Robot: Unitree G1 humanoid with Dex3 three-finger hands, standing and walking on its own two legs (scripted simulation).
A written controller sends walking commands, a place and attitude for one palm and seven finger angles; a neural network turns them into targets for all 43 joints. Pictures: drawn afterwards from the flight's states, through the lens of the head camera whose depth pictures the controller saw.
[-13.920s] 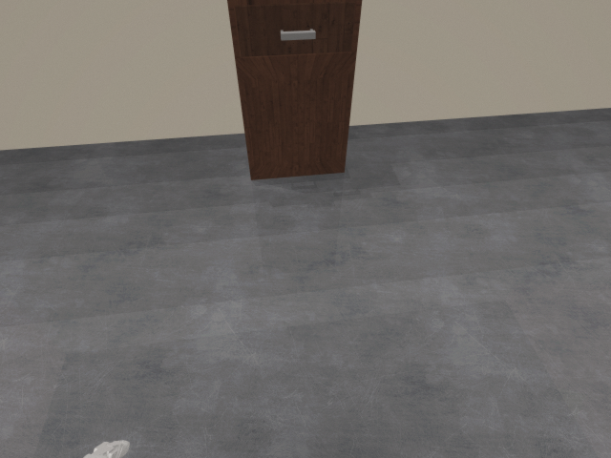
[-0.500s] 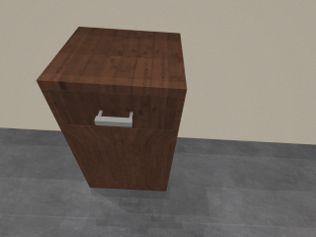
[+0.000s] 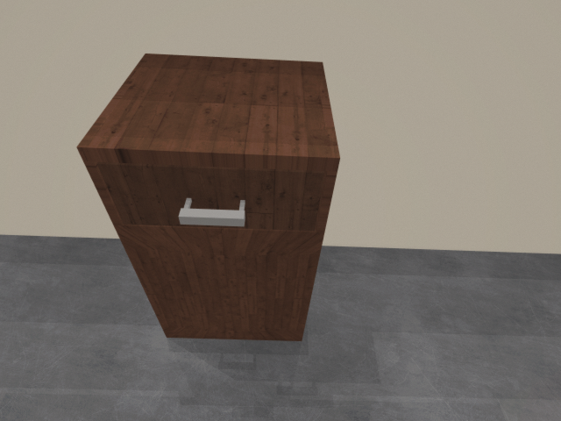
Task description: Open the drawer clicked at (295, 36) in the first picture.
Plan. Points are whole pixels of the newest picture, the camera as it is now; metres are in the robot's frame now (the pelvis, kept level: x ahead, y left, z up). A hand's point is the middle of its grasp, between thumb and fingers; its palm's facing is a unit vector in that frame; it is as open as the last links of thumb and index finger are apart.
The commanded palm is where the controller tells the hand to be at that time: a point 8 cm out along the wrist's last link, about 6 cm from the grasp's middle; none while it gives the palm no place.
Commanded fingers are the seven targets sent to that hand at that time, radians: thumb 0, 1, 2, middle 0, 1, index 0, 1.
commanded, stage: look again from close up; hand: left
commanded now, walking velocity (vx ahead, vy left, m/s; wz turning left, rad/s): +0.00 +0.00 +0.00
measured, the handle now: (214, 210) +0.53 +0.18 -0.05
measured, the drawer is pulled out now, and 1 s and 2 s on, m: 0.00 0.00 0.00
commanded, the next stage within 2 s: raise the hand with hooked fingers in 0.52 s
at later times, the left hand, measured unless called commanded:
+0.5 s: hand out of the picture -0.05 +0.11 -0.18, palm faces +0.06 -0.99 -0.14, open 7.3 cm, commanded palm none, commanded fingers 0.00 0.90 0.90 -0.20 -0.30 -0.20 -0.30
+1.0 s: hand (230, 355) +0.23 +0.09 -0.04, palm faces +0.02 -0.44 -0.90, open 8.3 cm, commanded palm +0.16 +0.15 -0.02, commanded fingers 0.00 0.43 0.70 -0.23 -0.60 -0.23 -0.60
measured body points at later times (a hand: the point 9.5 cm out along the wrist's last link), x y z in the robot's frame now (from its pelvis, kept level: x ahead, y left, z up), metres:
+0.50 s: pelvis +0.00 -0.02 +0.00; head +0.00 -0.01 +0.45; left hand -0.05 +0.17 -0.16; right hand -0.04 -0.23 -0.16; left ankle +0.01 +0.00 -0.74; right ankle +0.00 -0.17 -0.74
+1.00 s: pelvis +0.01 -0.08 -0.03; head +0.00 -0.10 +0.42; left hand +0.22 +0.11 +0.01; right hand +0.22 -0.33 -0.09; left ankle +0.01 +0.00 -0.74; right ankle +0.03 -0.14 -0.74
